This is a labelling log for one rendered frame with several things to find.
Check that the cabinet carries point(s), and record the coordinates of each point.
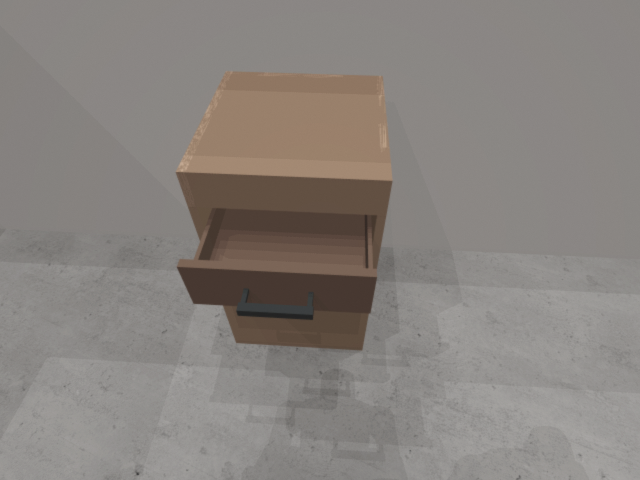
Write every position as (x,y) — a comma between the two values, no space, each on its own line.
(293,142)

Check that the drawer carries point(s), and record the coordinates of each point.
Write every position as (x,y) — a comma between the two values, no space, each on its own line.
(280,256)

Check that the handle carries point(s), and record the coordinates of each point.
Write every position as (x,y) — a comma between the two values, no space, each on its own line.
(275,310)

